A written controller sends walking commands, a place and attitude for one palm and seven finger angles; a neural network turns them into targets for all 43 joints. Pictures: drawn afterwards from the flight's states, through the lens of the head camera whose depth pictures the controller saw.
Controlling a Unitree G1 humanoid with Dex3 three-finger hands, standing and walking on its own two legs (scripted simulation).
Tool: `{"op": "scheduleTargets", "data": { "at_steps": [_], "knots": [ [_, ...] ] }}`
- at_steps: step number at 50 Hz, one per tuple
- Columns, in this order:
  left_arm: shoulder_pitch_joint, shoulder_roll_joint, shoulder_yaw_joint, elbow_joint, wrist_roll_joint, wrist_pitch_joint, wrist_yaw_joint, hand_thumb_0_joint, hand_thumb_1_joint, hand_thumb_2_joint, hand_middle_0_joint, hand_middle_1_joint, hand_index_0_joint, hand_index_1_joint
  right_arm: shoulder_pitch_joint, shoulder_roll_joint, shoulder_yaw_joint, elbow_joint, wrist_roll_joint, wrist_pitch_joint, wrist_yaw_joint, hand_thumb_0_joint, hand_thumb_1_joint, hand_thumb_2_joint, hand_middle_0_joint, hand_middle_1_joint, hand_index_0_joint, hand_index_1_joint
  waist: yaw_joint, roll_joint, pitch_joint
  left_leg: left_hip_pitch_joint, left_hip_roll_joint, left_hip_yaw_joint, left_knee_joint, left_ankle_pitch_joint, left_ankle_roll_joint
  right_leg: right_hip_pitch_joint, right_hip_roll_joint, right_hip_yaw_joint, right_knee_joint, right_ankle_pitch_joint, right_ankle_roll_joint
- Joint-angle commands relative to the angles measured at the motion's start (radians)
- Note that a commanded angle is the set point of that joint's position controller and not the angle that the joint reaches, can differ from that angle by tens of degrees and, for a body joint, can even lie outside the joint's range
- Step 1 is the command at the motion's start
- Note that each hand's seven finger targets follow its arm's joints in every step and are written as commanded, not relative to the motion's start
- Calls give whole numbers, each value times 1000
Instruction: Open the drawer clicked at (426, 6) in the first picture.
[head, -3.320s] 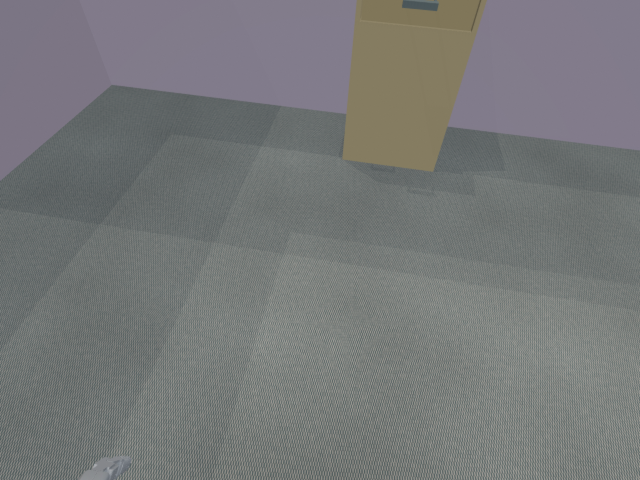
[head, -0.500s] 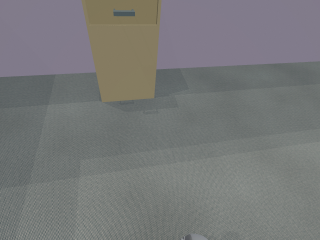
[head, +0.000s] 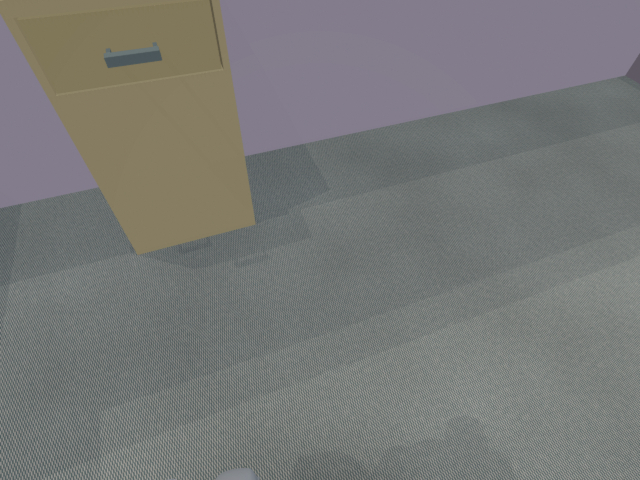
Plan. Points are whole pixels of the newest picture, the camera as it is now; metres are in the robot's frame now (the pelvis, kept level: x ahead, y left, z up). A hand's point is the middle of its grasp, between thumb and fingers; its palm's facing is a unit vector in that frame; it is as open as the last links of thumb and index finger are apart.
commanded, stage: walk to a spot facing it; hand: left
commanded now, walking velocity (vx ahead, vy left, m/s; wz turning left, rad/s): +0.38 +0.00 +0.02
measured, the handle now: (132, 52) +1.04 +0.50 +0.01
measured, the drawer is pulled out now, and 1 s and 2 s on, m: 0.00 0.00 0.00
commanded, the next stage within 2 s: turn to face it in 0.52 s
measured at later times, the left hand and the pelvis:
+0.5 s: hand (169, 428) +0.22 +0.24 -0.17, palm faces +0.03 -0.99 -0.14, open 7.3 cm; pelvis +0.22 +0.06 +0.01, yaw -3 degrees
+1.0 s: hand (241, 278) +0.49 +0.16 -0.16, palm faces +0.03 -0.98 -0.18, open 7.2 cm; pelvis +0.36 +0.00 +0.00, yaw +2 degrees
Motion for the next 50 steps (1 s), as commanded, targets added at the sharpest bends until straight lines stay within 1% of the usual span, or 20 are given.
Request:
{"op": "scheduleTargets", "data": {
  "at_steps": [1,10,12,13,14,15,16,17,19,23,28,33,35,36,37,38,39,41,45,50],
  "knots": [
    [106,81,2,8,22,-7,4,0,900,900,-200,-300,-200,-300,70,-41,-20,-65,-15,3,1,0,-900,-900,200,300,200,300,-14,-70,-3,-81,44,-11,-129,93,-27,-52,-269,190,-334,100,-82],
    [205,138,5,51,23,-9,-3,0,900,900,-200,-300,-200,-300,-209,-91,-17,-178,-11,-28,34,0,-900,-900,200,300,200,300,58,-99,29,-91,2,55,-569,146,-15,142,-284,188,-288,143,-75],
    [214,154,7,59,21,-6,-3,0,900,900,-200,-300,-200,-300,-194,-113,-20,-172,-13,-35,31,0,-900,-900,200,300,200,300,40,-61,17,-1,-29,93,-644,128,-4,162,-279,179,-218,239,-64],
    [208,153,7,61,17,-5,-3,0,900,900,-200,-300,-200,-300,-126,-133,-26,-149,-16,-41,24,0,-900,-900,200,300,200,300,2,-17,-10,133,-54,110,-696,148,4,125,-256,151,-111,331,-49],
    [203,135,5,57,14,-3,-5,0,900,900,-200,-300,-200,-300,17,-181,-39,-110,-20,-48,15,0,-900,-900,200,300,200,300,-57,75,-92,355,-42,64,-753,165,27,41,-197,96,101,359,-15],
    [224,81,0,35,4,0,-14,0,900,900,-200,-300,-200,-300,165,-300,-67,-76,-36,-55,2,0,-900,-900,200,300,200,300,-102,308,-196,567,199,-256,-839,144,106,-167,-71,5,412,76,43],
    [183,70,-10,0,5,-4,-19,0,900,900,-200,-300,-200,-300,231,-352,-71,-58,-24,-46,-4,0,-900,-900,200,300,200,300,-108,393,-214,616,350,-474,-976,168,176,-325,-3,59,660,-327,54],
    [143,100,-2,3,13,1,-13,0,900,900,-200,-300,-200,-300,159,-304,-59,-63,-19,-41,-11,0,-900,-900,200,300,200,300,-90,271,-154,533,340,-432,-1000,83,176,-359,-63,140,750,-295,40],
    [92,75,-1,11,14,9,-27,0,900,900,-200,-300,-200,-300,28,-219,-37,-104,-15,-51,-17,0,-900,-900,200,300,200,300,-44,122,-31,376,296,-276,-1010,163,148,-394,-131,149,772,-149,48],
    [160,11,1,27,23,58,-29,0,900,900,-200,-300,-200,-300,-37,-165,-22,-106,-12,-65,-23,0,-900,-900,200,300,200,300,35,120,-7,237,217,-2,-1041,280,103,-300,-153,140,662,-40,76],
    [60,10,9,-40,24,83,-43,0,900,900,-200,-300,-200,-300,-42,-181,-38,-108,-11,-57,-21,0,-900,-900,200,300,200,300,36,144,56,253,202,129,-1066,282,107,-329,-170,83,403,50,102],
    [11,13,1,-61,25,60,-35,0,900,900,-200,-300,-200,-300,4,-186,-39,-80,-17,-40,-21,0,-900,-900,200,300,200,300,13,121,36,312,196,153,-927,492,102,-185,-109,30,144,67,79],
    [137,35,0,-14,28,40,-23,0,900,900,-200,-300,-200,-300,5,-180,-30,-68,-10,-33,-18,0,-900,-900,200,300,200,300,70,77,-43,279,153,153,-768,591,70,38,-61,-12,36,156,71],
    [230,88,8,17,32,25,-16,0,900,900,-200,-300,-200,-300,6,-160,-25,-63,-3,-35,-13,0,-900,-900,200,300,200,300,115,6,-112,216,102,166,-621,492,34,201,-99,20,-20,296,73],
    [305,194,31,39,38,9,-3,0,900,900,-200,-300,-200,-300,52,-102,-16,-70,7,-34,-6,0,-900,-900,200,300,200,300,133,-217,-236,40,-5,189,-368,115,-6,405,-335,256,-25,547,10],
    [341,264,36,40,17,9,-5,0,900,900,-200,-300,-200,-300,78,-95,-13,-92,17,-17,-13,0,-900,-900,200,300,200,300,117,-287,-329,21,-71,73,-162,-293,-18,406,-496,400,-105,719,-89],
    [260,241,26,14,11,22,3,0,900,900,-200,-300,-200,-300,58,-110,-16,-98,16,1,-21,0,-900,-900,200,300,200,300,99,-171,-248,18,-42,-12,-97,-287,-7,289,-498,333,-156,629,-113],
    [129,197,20,-18,16,28,14,0,900,900,-200,-300,-200,-300,9,-90,-14,-97,10,15,-17,0,-900,-900,200,300,200,300,80,-211,-160,-69,-15,-36,10,-199,-24,179,-479,306,-193,470,-94],
    [-16,141,8,-68,22,44,29,0,900,900,-200,-300,-200,-300,13,-79,-19,-102,2,50,-4,0,-900,-900,200,300,200,300,5,-107,-105,-7,1,-26,-119,-99,-43,-9,-418,79,-229,269,-36],
    [-24,156,25,-88,28,68,33,0,900,900,-200,-300,-200,-300,-41,-84,-27,-156,-7,64,13,0,-900,-900,200,300,200,300,17,-146,-77,13,-10,35,-327,-72,-44,-29,-421,8,-225,40,-24]
  ]
}}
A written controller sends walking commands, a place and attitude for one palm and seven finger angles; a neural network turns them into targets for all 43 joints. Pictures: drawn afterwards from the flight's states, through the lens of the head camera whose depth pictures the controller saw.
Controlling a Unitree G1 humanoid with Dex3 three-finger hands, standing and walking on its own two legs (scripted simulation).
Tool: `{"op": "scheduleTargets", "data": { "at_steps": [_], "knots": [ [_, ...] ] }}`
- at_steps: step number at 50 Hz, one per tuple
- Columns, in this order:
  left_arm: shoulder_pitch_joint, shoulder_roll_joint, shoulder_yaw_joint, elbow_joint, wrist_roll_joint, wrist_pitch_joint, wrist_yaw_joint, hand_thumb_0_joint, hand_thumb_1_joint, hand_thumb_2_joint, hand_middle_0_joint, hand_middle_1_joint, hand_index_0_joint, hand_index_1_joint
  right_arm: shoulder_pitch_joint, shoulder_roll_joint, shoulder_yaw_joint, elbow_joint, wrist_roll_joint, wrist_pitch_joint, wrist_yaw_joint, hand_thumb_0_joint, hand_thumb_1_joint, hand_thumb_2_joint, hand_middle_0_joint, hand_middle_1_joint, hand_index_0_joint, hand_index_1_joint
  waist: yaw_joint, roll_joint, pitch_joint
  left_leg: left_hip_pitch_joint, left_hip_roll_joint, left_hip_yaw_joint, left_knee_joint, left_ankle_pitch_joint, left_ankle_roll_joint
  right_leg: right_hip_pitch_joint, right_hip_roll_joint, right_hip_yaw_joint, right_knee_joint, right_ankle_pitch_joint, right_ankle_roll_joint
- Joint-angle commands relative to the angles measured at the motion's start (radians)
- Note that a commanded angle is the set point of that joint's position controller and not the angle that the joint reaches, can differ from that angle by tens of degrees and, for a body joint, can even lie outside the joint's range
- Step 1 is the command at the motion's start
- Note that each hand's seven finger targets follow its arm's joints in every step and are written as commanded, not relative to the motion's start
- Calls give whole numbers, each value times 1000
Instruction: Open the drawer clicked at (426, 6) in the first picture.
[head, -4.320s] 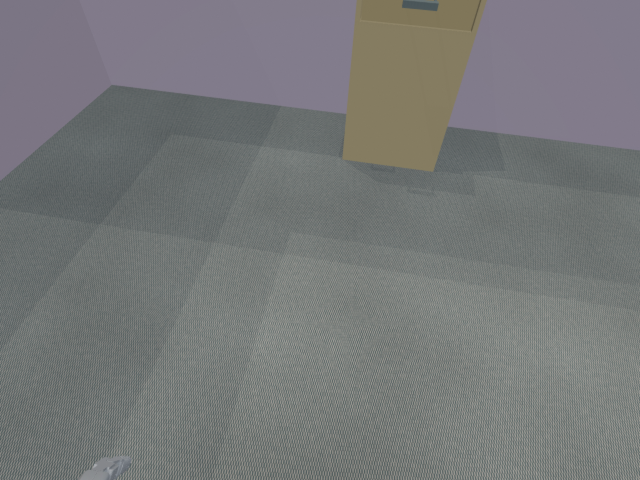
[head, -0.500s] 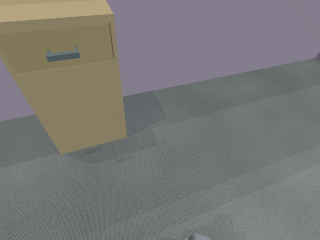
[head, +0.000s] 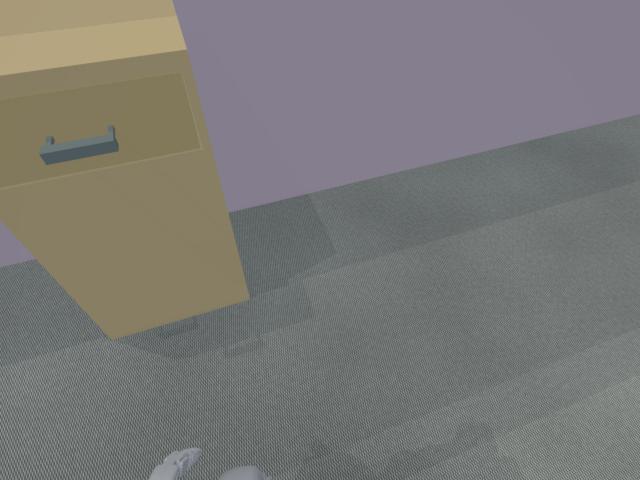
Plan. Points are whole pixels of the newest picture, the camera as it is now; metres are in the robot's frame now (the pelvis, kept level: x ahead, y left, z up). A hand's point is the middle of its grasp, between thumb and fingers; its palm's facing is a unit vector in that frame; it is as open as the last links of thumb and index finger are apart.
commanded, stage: turn to face it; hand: left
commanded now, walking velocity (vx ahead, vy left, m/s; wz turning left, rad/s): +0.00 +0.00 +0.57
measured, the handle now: (80, 142) +0.70 +0.48 +0.01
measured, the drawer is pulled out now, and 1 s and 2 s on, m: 0.00 0.00 0.00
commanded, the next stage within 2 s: take the last steps up to it in 0.56 s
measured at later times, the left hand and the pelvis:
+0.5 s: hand out of the picture +0.05 +0.22 -0.15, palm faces +0.26 -0.92 -0.29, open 7.3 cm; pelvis +0.02 +0.00 +0.00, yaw +12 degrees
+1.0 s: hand out of the picture -0.11 +0.13 -0.16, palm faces +0.47 -0.86 -0.21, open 7.3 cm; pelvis +0.00 -0.02 +0.01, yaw +22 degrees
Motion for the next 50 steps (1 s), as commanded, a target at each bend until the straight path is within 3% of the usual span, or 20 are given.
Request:
{"op": "scheduleTargets", "data": {
  "at_steps": [1,3,5,6,7,8,11,14,20,25,26,27,28,30,32,34,39,44,47,50],
  "knots": [
    [53,200,52,-49,11,16,16,0,900,900,-200,-300,-200,-300,46,-42,-15,-78,-10,-1,8,0,-900,-900,200,300,200,300,35,-143,-61,46,7,15,-144,11,0,13,-284,142,-217,-1,-66],
    [52,211,58,-56,8,23,14,0,900,900,-200,-300,-200,-300,40,-60,-20,-100,-11,-5,9,0,-900,-900,200,300,200,300,29,-139,-66,81,1,30,-270,57,3,27,-285,124,-145,-10,-53],
    [44,193,56,-68,-4,36,9,0,900,900,-200,-300,-200,-300,102,-104,-31,-96,-15,-14,10,0,-900,-900,200,300,200,300,-9,16,-83,209,-7,-1,-497,205,14,-44,-218,71,40,-88,5],
    [58,144,50,-97,-13,45,-1,0,900,900,-200,-300,-200,-300,128,-192,-48,-105,-23,-22,6,0,-900,-900,200,300,200,300,-19,290,-65,237,153,-289,-655,312,91,-186,-88,33,248,-258,79],
    [-5,109,41,-143,-10,50,-6,0,900,900,-200,-300,-200,-300,140,-271,-65,-121,-28,-26,-6,0,-900,-900,200,300,200,300,-49,415,-34,221,328,-540,-785,447,213,-317,11,104,484,-466,117],
    [-31,134,44,-156,-3,49,-11,0,900,900,-200,-300,-200,-300,121,-284,-64,-121,-29,-28,-12,0,-900,-900,200,300,200,300,-36,254,-57,205,345,-523,-779,392,260,-298,-4,216,596,-400,96],
    [15,144,56,-113,3,44,-17,0,900,900,-200,-300,-200,-300,-26,-219,-45,-161,-19,-43,-26,0,-900,-900,200,300,200,300,21,205,-96,261,198,-350,-713,465,193,-335,-3,266,670,-219,109],
    [68,145,47,-86,-6,43,-17,0,900,900,-200,-300,-200,-300,-37,-216,-43,-171,-12,-48,-31,0,-900,-900,200,300,200,300,29,118,-157,358,144,-251,-664,660,191,-289,20,257,588,-186,123],
    [57,133,32,-99,-13,49,-6,0,900,900,-200,-300,-200,-300,-16,-233,-48,-153,-17,-28,-25,0,-900,-900,200,300,200,300,3,134,-131,356,158,-289,-663,642,222,-165,51,248,328,-260,120],
    [204,151,33,-53,-17,29,2,0,900,900,-200,-300,-200,-300,-100,-230,-47,-165,-7,-14,-13,0,-900,-900,200,300,200,300,70,137,-122,171,88,-276,-581,495,151,132,79,217,-58,-18,103],
    [231,193,38,-47,-8,20,6,0,900,900,-200,-300,-200,-300,-97,-191,-43,-170,1,-13,-8,0,-900,-900,200,300,200,300,80,22,-130,85,22,-232,-489,345,95,223,0,297,-179,31,84],
    [231,290,54,-52,8,11,14,0,900,900,-200,-300,-200,-300,-93,-117,-30,-193,8,-10,-4,0,-900,-900,200,300,200,300,78,-286,-91,-86,-123,-84,-290,23,18,257,-248,568,-260,104,-8],
    [227,321,53,-72,4,14,12,0,900,900,-200,-300,-200,-300,-139,-151,-38,-213,1,1,-6,0,-900,-900,200,300,200,300,102,-300,-74,-62,-120,-134,-103,-159,18,111,-361,621,-280,162,-107],
    [120,260,51,-89,4,17,17,0,900,900,-200,-300,-200,-300,-125,-159,-49,-171,-8,24,-1,0,-900,-900,200,300,200,300,55,-230,0,-52,-93,-172,102,-59,24,-26,-273,520,-311,-39,-108],
    [79,222,35,-101,0,13,11,0,900,900,-200,-300,-200,-300,-78,-149,-47,-133,-11,26,6,0,-900,-900,200,300,200,300,24,-167,27,-65,-85,-147,175,54,10,-23,-189,387,-280,-18,-65],
    [118,203,32,-86,2,4,10,0,900,900,-200,-300,-200,-300,-58,-135,-41,-115,-10,20,9,0,-900,-900,200,300,200,300,33,-166,-14,-59,-82,-127,126,89,-2,57,-165,342,-273,6,-51],
    [277,210,36,-17,5,-17,2,0,900,900,-200,-300,-200,-300,-147,-130,-32,-127,-18,4,20,0,-900,-900,200,300,200,300,111,-151,-24,-99,-49,-90,-55,73,-13,215,-214,415,-348,-214,-69],
    [321,227,43,32,16,-28,-5,0,900,900,-200,-300,-200,-300,-177,-110,-18,-130,-13,-18,25,0,-900,-900,200,300,200,300,130,-150,-21,-36,-36,-56,-254,-9,8,232,-255,447,-376,-274,-108],
    [300,238,45,54,16,-25,-9,0,900,900,-200,-300,-200,-300,-123,-90,-10,-111,-9,-30,23,0,-900,-900,200,300,200,300,106,-159,-41,87,-50,-27,-374,-5,28,168,-242,407,-366,-266,-105],
    [242,220,42,72,2,-12,-14,0,900,900,-200,-300,-200,-300,27,-80,-3,-46,-7,-47,9,0,-900,-900,200,300,200,300,31,-102,-57,378,-85,40,-631,135,34,-6,-148,288,-270,-342,-36]
  ]
}}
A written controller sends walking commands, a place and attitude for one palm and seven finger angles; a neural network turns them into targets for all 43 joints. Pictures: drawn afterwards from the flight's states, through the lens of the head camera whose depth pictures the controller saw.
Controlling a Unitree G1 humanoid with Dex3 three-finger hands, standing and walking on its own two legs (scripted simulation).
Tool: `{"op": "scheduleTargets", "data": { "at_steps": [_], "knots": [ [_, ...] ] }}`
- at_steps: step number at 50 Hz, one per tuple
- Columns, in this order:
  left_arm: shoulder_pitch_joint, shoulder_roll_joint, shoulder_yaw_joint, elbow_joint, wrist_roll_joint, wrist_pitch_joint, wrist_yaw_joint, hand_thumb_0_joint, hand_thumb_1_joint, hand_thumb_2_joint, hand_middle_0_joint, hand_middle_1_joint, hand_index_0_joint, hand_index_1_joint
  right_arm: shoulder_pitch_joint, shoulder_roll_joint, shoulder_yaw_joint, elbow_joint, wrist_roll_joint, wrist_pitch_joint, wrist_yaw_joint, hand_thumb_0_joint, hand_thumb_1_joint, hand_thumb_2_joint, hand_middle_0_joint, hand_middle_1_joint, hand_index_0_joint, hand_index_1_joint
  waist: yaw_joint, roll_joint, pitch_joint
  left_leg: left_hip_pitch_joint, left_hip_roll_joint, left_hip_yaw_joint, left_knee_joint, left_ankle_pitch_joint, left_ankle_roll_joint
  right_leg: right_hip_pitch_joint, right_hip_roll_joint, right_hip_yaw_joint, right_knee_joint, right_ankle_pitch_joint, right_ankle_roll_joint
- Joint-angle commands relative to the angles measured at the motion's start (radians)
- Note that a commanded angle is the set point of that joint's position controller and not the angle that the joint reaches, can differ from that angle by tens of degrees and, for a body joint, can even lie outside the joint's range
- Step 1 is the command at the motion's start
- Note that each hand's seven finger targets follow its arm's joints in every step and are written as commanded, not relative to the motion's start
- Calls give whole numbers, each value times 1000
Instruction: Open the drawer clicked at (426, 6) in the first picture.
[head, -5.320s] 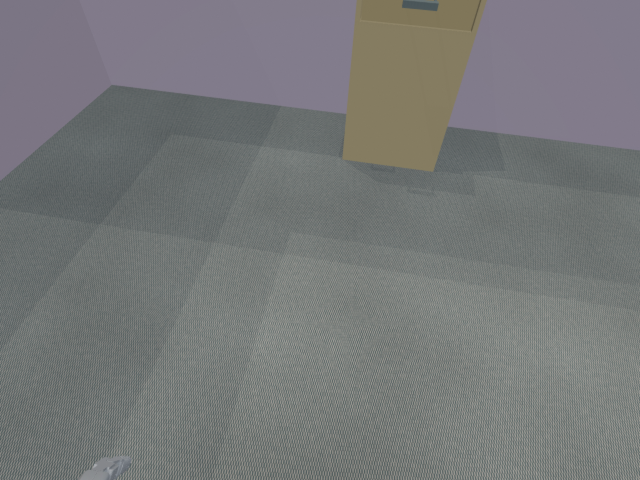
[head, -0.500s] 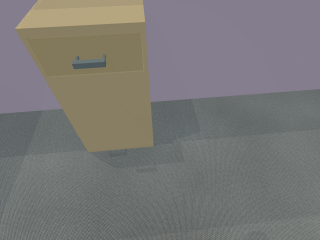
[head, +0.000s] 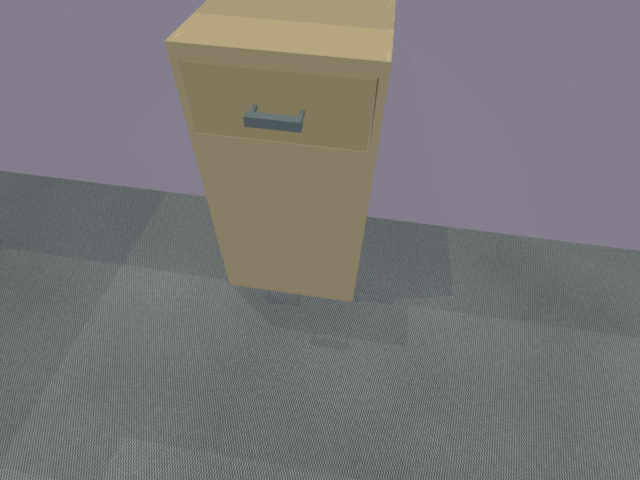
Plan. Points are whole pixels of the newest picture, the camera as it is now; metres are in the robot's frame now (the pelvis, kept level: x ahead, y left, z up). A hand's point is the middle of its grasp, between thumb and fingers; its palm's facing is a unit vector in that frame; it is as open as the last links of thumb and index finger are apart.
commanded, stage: take the last steps up to it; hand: left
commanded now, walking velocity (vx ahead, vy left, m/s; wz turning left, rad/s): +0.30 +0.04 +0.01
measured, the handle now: (275, 116) +0.83 +0.21 +0.00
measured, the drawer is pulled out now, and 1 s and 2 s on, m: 0.00 0.00 0.00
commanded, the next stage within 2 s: come to a stop and stand still in 0.80 s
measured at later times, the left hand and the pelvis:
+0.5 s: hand (227, 414) +0.24 +0.18 -0.18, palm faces -0.03 -0.97 -0.22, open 7.3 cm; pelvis +0.12 +0.00 -0.03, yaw -1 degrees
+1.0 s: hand (214, 421) +0.23 +0.20 -0.20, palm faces +0.09 -0.99 -0.14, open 7.3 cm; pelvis +0.27 +0.04 -0.01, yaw +0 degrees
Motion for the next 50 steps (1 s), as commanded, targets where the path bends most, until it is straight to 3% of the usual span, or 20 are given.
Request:
{"op": "scheduleTargets", "data": {
  "at_steps": [1,2,3,4,6,9,19,22,23,24,25,28,32,40,43,44,45,46,47,50],
  "knots": [
    [-52,141,31,-34,-15,0,3,0,900,900,-200,-300,-200,-300,182,-67,-7,6,2,-52,-28,0,-900,-900,200,300,200,300,-116,49,-32,308,9,12,-296,62,16,-212,-120,143,-36,-355,-19],
    [-75,84,18,-52,-19,4,-4,0,900,900,-200,-300,-200,-300,249,-141,-24,20,-7,-57,-37,0,-900,-900,200,300,200,300,-151,279,-4,345,194,-269,-416,-157,80,-371,-16,44,203,-348,30],
    [-137,56,8,-94,-10,5,-5,0,900,900,-200,-300,-200,-300,286,-198,-33,17,-10,-52,-44,0,-900,-900,200,300,200,300,-172,349,85,289,326,-443,-542,-295,161,-490,31,36,401,-351,36],
    [-179,71,12,-114,-6,1,-11,0,900,900,-200,-300,-200,-300,260,-199,-31,8,-8,-50,-48,0,-900,-900,200,300,200,300,-157,232,141,228,362,-445,-554,-286,197,-522,-12,105,501,-310,22],
    [-163,63,18,-77,2,9,-18,0,900,900,-200,-300,-200,-300,185,-127,-11,10,-8,-63,-53,0,-900,-900,200,300,200,300,-119,239,158,159,275,-333,-538,-175,172,-495,-32,145,614,-212,21],
    [-105,52,18,-48,-3,9,-28,0,900,900,-200,-300,-200,-300,151,-86,-3,4,-2,-84,-57,0,-900,-900,200,300,200,300,-75,144,136,142,207,-193,-515,73,162,-440,-36,147,648,-90,37],
    [-254,43,18,-118,-14,3,-27,0,900,900,-200,-300,-200,-300,247,-98,-10,74,-14,-95,-58,0,-900,-900,200,300,200,300,-94,157,132,163,228,-101,-412,358,176,-269,3,98,276,-84,25],
    [-25,89,36,-45,-4,-19,-23,0,900,900,-200,-300,-200,-300,232,-93,-8,80,-5,-94,-55,0,-900,-900,200,300,200,300,15,36,19,68,131,-7,-98,450,112,97,56,79,111,6,-7],
    [117,179,59,-7,4,-37,-12,0,900,900,-200,-300,-200,-300,251,-52,-3,67,7,-99,-44,0,-900,-900,200,300,200,300,66,-141,-103,-111,48,59,188,269,65,333,-141,322,46,-29,-73],
    [186,277,77,6,-10,-39,-1,0,900,900,-200,-300,-200,-300,272,-18,4,29,12,-98,-40,0,-900,-900,200,300,200,300,52,-323,-182,-286,-49,40,482,-158,35,421,-374,679,-109,35,-164],
    [155,252,73,-1,-22,-32,7,0,900,900,-200,-300,-200,-300,196,-51,-4,13,10,-94,-44,0,-900,-900,200,300,200,300,62,-179,-123,-336,-9,-60,594,-161,47,368,-367,659,-134,41,-197],
    [-68,145,37,-56,-19,-36,12,0,900,900,-200,-300,-200,-300,147,-16,-5,30,-1,-78,-36,0,-900,-900,200,300,200,300,-31,-30,23,-300,78,-93,607,45,36,33,-284,465,-193,-113,-152],
    [-107,83,14,-50,-11,-45,14,0,900,900,-200,-300,-200,-300,214,28,2,54,-8,-46,-29,0,-900,-900,200,300,200,300,-98,-82,41,-204,75,-37,429,127,-3,-90,-189,231,-225,49,-111],
    [-45,134,29,-18,-3,-42,9,0,900,900,-200,-300,-200,-300,48,11,3,-23,-3,-65,-12,0,-900,-900,200,300,200,300,-50,-83,31,-152,41,9,41,138,-4,20,-201,229,-179,62,-143],
    [-54,131,28,-9,-10,-28,9,0,900,900,-200,-300,-200,-300,85,-10,5,-9,-4,-76,-18,0,-900,-900,200,300,200,300,-82,-55,37,30,8,45,-113,218,1,-56,-161,195,-102,-14,-104],
    [-52,115,24,-10,-11,-19,6,0,900,900,-200,-300,-200,-300,139,-35,1,6,-4,-81,-22,0,-900,-900,200,300,200,300,-103,16,24,144,9,31,-155,211,5,-131,-122,167,-26,-98,-84],
    [-47,72,16,-19,-12,-13,3,0,900,900,-200,-300,-200,-300,216,-93,-10,24,-10,-89,-31,0,-900,-900,200,300,200,300,-131,173,-6,233,115,-116,-242,219,42,-206,-35,109,154,-156,-43],
    [-33,19,2,-33,-20,-9,2,0,900,900,-200,-300,-200,-300,265,-168,-21,28,-15,-84,-41,0,-900,-900,200,300,200,300,-135,350,-22,261,308,-349,-367,290,129,-294,63,26,365,-331,6],
    [-49,25,-4,-39,-17,-6,9,0,900,900,-200,-300,-200,-300,232,-160,-11,22,-11,-70,-51,0,-900,-900,200,300,200,300,-119,259,-5,183,348,-382,-406,356,184,-282,52,114,464,-415,4],
    [-16,13,-16,20,-21,11,19,0,900,900,-200,-300,-200,-300,60,-74,25,-3,-4,-76,-76,0,-900,-900,200,300,200,300,-63,185,-8,101,271,-205,-355,768,164,-162,-9,191,443,-304,28]
  ]
}}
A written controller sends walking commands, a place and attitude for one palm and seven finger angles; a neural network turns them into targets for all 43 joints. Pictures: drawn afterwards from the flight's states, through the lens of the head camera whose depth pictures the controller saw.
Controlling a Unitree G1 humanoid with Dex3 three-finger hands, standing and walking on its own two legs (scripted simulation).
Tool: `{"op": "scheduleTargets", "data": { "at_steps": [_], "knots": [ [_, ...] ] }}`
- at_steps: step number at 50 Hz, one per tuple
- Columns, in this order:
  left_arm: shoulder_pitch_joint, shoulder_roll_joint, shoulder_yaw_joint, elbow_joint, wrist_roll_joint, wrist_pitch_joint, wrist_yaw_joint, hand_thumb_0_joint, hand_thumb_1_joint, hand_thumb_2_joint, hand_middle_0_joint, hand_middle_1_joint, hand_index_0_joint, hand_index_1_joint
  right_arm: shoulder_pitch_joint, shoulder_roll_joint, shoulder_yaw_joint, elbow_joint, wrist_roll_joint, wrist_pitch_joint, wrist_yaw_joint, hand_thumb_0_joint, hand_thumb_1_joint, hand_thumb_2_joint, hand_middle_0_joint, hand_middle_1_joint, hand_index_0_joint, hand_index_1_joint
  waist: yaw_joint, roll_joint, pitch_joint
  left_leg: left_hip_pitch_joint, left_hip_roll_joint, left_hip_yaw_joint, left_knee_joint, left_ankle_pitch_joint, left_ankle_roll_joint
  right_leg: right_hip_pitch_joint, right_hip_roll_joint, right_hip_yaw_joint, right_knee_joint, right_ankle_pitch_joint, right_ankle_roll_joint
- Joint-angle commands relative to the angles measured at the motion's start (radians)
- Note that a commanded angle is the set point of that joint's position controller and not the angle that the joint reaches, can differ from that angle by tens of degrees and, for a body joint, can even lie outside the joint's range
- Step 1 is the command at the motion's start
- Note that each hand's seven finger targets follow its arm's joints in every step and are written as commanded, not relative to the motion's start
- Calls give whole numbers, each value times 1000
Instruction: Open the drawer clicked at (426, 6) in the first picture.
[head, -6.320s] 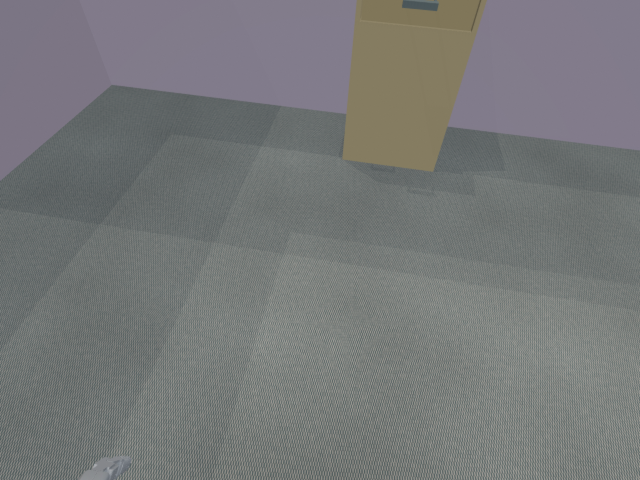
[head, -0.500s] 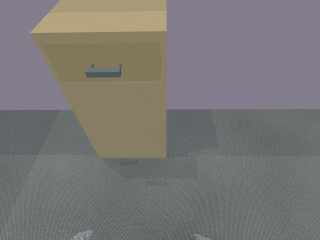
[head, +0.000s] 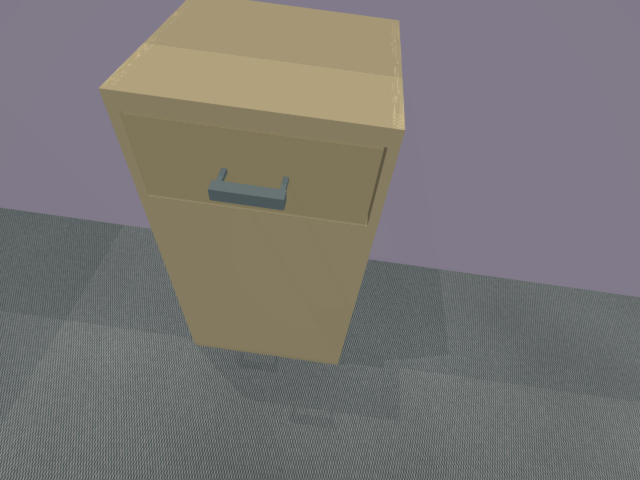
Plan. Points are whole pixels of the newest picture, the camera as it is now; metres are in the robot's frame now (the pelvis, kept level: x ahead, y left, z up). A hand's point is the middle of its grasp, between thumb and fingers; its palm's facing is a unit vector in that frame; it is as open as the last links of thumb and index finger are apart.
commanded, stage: come to a stop and stand still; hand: left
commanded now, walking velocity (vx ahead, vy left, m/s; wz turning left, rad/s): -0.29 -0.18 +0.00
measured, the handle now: (251, 186) +0.56 +0.18 +0.01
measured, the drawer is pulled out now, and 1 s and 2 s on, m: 0.00 0.00 0.00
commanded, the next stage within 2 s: look again from close up in 1.48 s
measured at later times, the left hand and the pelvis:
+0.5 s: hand out of the picture +0.07 +0.12 -0.15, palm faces -0.01 -0.96 -0.29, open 7.3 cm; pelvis +0.00 -0.07 +0.00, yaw -2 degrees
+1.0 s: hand out of the picture -0.05 +0.15 -0.17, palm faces +0.10 -0.97 -0.24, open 7.3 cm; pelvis -0.03 -0.04 +0.00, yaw +0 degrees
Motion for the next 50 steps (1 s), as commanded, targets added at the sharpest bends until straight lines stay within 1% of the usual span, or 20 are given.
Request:
{"op": "scheduleTargets", "data": {
  "at_steps": [1,5,8,11,16,18,19,20,21,22,23,26,31,35,39,44,47,48,49,50],
  "knots": [
    [40,29,-9,-30,-9,-5,15,0,900,900,-200,-300,-200,-300,52,-138,-8,-7,4,3,-43,0,-900,-900,200,300,200,300,-25,199,-61,177,276,-220,-240,720,108,-98,-50,82,56,12,25],
    [12,68,11,-62,0,33,19,0,900,900,-200,-300,-200,-300,70,-193,-45,-8,11,29,-55,0,-900,-900,200,300,200,300,-48,138,-105,259,308,-193,-200,859,133,-143,-18,67,111,47,36],
    [-19,77,30,-96,6,56,20,0,900,900,-200,-300,-200,-300,62,-201,-57,-14,5,46,-57,0,-900,-900,200,300,200,300,-49,159,-95,219,314,-179,-202,770,144,-190,-3,95,243,37,36],
    [-50,76,36,-128,5,65,17,0,900,900,-200,-300,-200,-300,30,-202,-63,-28,-1,51,-53,0,-900,-900,200,300,200,300,-43,202,-91,188,299,-162,-197,670,136,-195,1,105,238,45,39],
    [-61,65,28,-157,0,48,16,0,900,900,-200,-300,-200,-300,-2,-203,-72,-39,-8,59,-33,0,-900,-900,200,300,200,300,-37,280,-79,123,263,-155,-179,442,99,-58,4,52,-47,89,23],
    [-13,82,28,-135,4,28,18,0,900,900,-200,-300,-200,-300,5,-188,-70,-37,1,62,-21,0,-900,-900,200,300,200,300,-9,202,-95,58,191,-118,-104,244,37,82,12,28,-282,296,29],
    [-17,129,29,-139,11,14,23,0,900,900,-200,-300,-200,-300,32,-144,-63,-35,11,62,-14,0,-900,-900,200,300,200,300,-16,65,-100,29,112,-80,-16,100,-18,113,-51,110,-396,398,17],
    [-53,208,37,-149,17,2,28,0,900,900,-200,-300,-200,-300,45,-75,-49,-53,17,65,-8,0,-900,-900,200,300,200,300,-36,-173,-74,-78,16,-21,76,-188,-70,100,-245,330,-452,504,-45],
    [-58,242,40,-170,13,4,25,0,900,900,-200,-300,-200,-300,10,-99,-50,-76,14,78,-7,0,-900,-900,200,300,200,300,-4,-184,-57,-63,-1,-79,187,-321,-69,0,-338,384,-500,514,-131],
    [-81,242,36,-176,14,8,24,0,900,900,-200,-300,-200,-300,-11,-100,-53,-77,11,87,-3,0,-900,-900,200,300,200,300,-6,-107,-31,-60,1,-121,273,-321,-63,-56,-338,357,-513,426,-162],
    [-106,233,45,-178,13,5,28,0,900,900,-200,-300,-200,-300,-9,-108,-55,-67,5,98,-4,0,-900,-900,200,300,200,300,-14,-181,-19,-103,0,-149,334,-292,-60,-57,-308,385,-523,370,-149],
    [-148,195,40,-194,6,3,27,0,900,900,-200,-300,-200,-300,66,-139,-62,-26,2,96,5,0,-900,-900,200,300,200,300,-37,-110,0,-167,-5,-165,463,-148,-70,13,-249,296,-500,381,-119],
    [-52,196,54,-180,4,-6,34,0,900,900,-200,-300,-200,-300,46,-151,-61,-46,-3,94,9,0,-900,-900,200,300,200,300,11,-72,-55,-240,-10,-177,482,-98,-101,172,-277,298,-474,458,-130],
    [-19,199,57,-168,11,-6,36,0,900,900,-200,-300,-200,-300,27,-149,-58,-65,-4,97,10,0,-900,-900,200,300,200,300,23,-82,-52,-235,-1,-175,436,-122,-105,176,-295,322,-489,392,-147],
    [-19,196,53,-160,19,-4,26,0,900,900,-200,-300,-200,-300,26,-140,-49,-67,3,89,12,0,-900,-900,200,300,200,300,22,-134,-59,-156,-11,-138,303,-157,-97,144,-263,306,-515,309,-141],
    [-57,212,54,-148,24,6,18,0,900,900,-200,-300,-200,-300,49,-125,-36,-59,12,71,8,0,-900,-900,200,300,200,300,0,-178,-51,-1,-32,-95,96,-161,-73,46,-228,274,-528,239,-133],
    [-91,188,45,-130,8,17,17,0,900,900,-200,-300,-200,-300,150,-118,-24,-11,13,51,-3,0,-900,-900,200,300,200,300,-53,-98,-70,217,-36,-74,-167,11,-62,-68,-152,198,-443,174,-65],
    [-82,156,33,-128,-1,20,15,0,900,900,-200,-300,-200,-300,159,-147,-26,-5,11,42,-8,0,-900,-900,200,300,200,300,-56,13,-72,264,18,-127,-219,2,-51,-119,-104,156,-369,144,-36],
    [-60,106,22,-130,-4,23,12,0,900,900,-200,-300,-200,-300,153,-206,-38,-18,5,37,-10,0,-900,-900,200,300,200,300,-51,200,-67,223,165,-321,-292,-47,-7,-165,-32,86,-242,116,-2],
    [-57,72,14,-130,-2,26,11,0,900,900,-200,-300,-200,-300,96,-248,-39,-43,2,43,-15,0,-900,-900,200,300,200,300,-34,292,-7,81,262,-407,-383,-136,54,-143,-6,27,-174,58,19]
  ]
}}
